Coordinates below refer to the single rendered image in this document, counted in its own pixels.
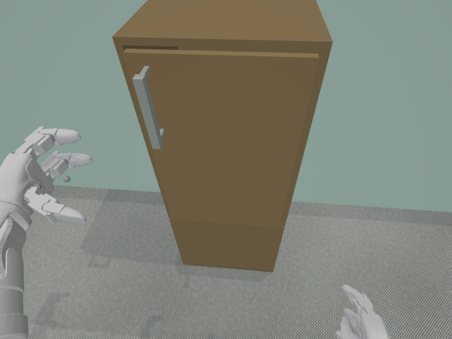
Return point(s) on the handle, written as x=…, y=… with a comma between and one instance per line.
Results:
x=147, y=108

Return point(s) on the robot left hand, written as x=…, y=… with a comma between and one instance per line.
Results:
x=20, y=172

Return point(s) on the robot right hand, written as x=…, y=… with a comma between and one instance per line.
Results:
x=369, y=326

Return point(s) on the cupboard door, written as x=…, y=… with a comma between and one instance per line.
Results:
x=233, y=123

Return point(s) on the robot left forearm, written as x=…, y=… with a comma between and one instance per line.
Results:
x=14, y=223

